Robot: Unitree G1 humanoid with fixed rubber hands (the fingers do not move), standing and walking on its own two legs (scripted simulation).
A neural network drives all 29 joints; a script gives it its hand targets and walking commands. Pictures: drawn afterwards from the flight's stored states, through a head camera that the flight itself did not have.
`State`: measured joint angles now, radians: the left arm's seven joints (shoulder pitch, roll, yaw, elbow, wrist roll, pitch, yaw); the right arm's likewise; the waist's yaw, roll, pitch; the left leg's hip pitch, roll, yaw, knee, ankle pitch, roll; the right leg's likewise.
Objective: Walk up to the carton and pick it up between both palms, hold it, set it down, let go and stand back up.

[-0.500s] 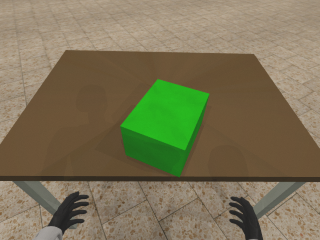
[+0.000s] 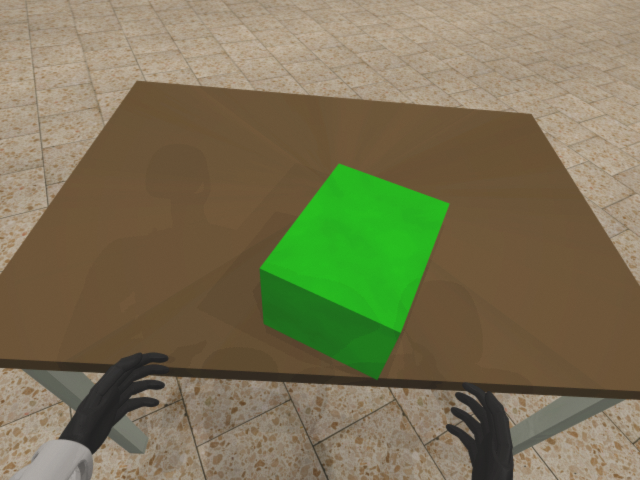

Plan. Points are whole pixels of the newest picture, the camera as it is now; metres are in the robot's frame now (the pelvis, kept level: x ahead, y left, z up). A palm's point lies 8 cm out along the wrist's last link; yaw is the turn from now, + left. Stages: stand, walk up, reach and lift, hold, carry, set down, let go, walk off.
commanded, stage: reach and lift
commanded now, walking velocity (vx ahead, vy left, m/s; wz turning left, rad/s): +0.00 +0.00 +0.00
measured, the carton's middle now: (356, 263) +0.41 -0.04 +0.01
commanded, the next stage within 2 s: none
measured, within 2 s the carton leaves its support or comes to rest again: neither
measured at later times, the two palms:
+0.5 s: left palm (96, 373) +0.20 +0.25 +0.05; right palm (481, 418) +0.18 -0.16 +0.05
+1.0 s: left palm (154, 293) +0.29 +0.21 +0.08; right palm (505, 362) +0.23 -0.19 +0.08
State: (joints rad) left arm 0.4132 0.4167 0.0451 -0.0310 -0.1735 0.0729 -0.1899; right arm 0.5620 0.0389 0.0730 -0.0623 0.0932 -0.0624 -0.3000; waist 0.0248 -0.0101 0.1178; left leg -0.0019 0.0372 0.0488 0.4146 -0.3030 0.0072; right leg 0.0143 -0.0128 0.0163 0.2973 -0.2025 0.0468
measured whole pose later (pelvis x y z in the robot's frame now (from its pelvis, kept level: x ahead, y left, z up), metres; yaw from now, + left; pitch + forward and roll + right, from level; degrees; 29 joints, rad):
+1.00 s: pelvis -0.02 -0.01 +0.00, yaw +0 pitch -4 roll -1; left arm -0.12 0.44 0.03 0.04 -0.29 0.39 -0.19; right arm 0.08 -0.02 0.01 -0.22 0.22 0.41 -0.41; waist -0.03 -0.01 0.09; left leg -0.07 0.03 0.05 0.39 -0.26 0.00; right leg -0.08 -0.01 0.03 0.32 -0.18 0.04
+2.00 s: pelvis -0.03 +0.00 +0.00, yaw +0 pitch +2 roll -1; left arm -0.89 0.44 0.00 0.77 -0.21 0.38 -0.15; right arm -0.65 -0.05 -0.08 0.44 0.25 0.35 -0.36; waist -0.18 -0.04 0.03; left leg -0.23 0.03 0.04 0.42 -0.22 0.01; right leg -0.21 -0.02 0.01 0.30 -0.12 0.04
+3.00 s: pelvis -0.04 -0.01 -0.02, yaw +0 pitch +18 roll -3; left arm -1.14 0.31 -0.01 1.46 -0.13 -0.12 -0.03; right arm -0.88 0.06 -0.22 1.12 0.09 -0.14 -0.33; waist -0.23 0.00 -0.17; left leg -0.65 0.05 0.01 0.58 -0.25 0.00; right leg -0.61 0.00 -0.02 0.43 -0.14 0.03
